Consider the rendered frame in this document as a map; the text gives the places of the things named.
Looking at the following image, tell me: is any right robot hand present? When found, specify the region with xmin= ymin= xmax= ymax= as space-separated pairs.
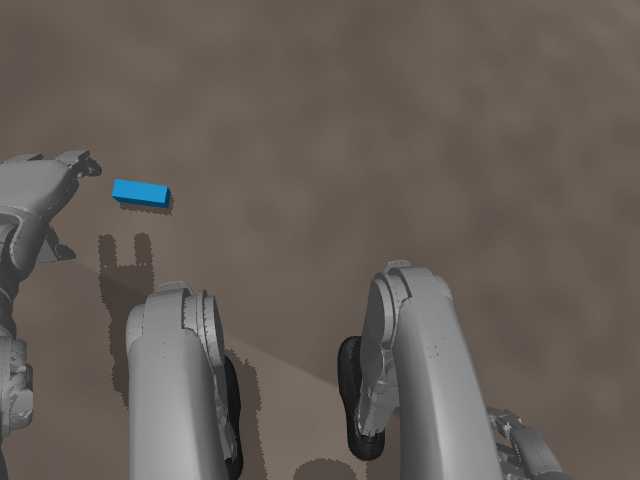
xmin=486 ymin=407 xmax=564 ymax=480

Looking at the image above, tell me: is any left robot hand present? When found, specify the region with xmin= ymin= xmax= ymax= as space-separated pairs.
xmin=0 ymin=150 xmax=102 ymax=263

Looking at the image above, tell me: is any small box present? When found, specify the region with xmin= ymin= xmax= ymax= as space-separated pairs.
xmin=112 ymin=179 xmax=171 ymax=208

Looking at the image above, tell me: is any right robot foot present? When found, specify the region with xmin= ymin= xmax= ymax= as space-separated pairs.
xmin=337 ymin=336 xmax=385 ymax=461

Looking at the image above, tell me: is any left robot foot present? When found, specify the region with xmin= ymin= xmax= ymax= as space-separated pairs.
xmin=224 ymin=355 xmax=243 ymax=480

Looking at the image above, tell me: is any left robot arm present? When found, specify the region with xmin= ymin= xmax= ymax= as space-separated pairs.
xmin=0 ymin=207 xmax=46 ymax=480

